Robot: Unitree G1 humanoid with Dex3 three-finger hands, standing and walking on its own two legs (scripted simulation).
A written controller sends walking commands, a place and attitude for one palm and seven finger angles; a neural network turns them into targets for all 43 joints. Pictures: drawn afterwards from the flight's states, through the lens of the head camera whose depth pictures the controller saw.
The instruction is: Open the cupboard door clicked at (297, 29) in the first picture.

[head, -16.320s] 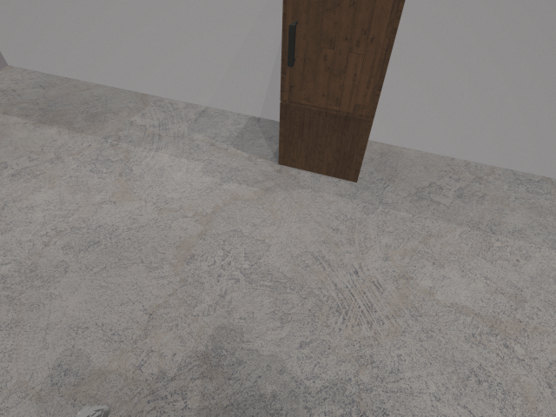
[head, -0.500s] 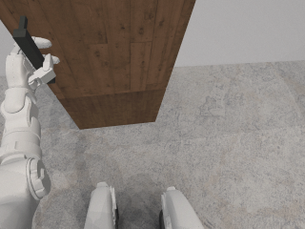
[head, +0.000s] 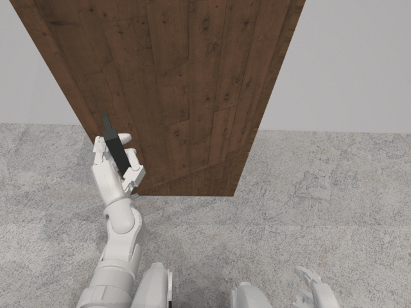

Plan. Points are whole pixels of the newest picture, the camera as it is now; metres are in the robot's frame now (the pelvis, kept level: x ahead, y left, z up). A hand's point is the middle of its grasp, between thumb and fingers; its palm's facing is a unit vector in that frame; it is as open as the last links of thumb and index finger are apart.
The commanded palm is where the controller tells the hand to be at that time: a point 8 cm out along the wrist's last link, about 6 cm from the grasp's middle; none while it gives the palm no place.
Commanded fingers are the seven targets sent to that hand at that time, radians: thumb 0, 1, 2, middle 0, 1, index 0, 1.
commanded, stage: pull the door open along its arc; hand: left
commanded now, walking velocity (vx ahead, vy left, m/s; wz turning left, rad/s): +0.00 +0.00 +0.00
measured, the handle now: (118, 150) +0.41 +0.19 +0.03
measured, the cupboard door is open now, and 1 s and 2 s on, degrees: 24 41 45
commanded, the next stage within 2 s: open thumb and fingers to let go in 0.36 s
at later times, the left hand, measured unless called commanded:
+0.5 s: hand (178, 217) +0.28 +0.06 +0.03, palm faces +0.37 -0.93 -0.01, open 5.9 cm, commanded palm +0.24 +0.11 +0.03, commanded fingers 0.00 0.69 0.81 -0.38 -1.33 -0.38 -1.33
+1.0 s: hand (173, 209) +0.29 +0.07 +0.03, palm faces +0.39 -0.92 -0.01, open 12.5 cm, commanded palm +0.24 +0.11 +0.03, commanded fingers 0.00 -0.50 0.30 -0.25 -0.90 -0.25 -0.90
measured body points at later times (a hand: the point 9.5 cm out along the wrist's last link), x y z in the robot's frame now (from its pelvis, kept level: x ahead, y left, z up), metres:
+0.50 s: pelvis +0.01 -0.02 +0.01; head +0.07 -0.02 +0.45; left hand +0.25 +0.11 +0.04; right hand +0.19 -0.23 -0.10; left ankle +0.06 +0.14 -0.63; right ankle -0.02 -0.13 -0.63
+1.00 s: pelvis +0.01 -0.02 +0.00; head +0.07 -0.02 +0.45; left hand +0.26 +0.12 +0.03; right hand +0.19 -0.23 -0.10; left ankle +0.06 +0.14 -0.63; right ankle -0.02 -0.13 -0.63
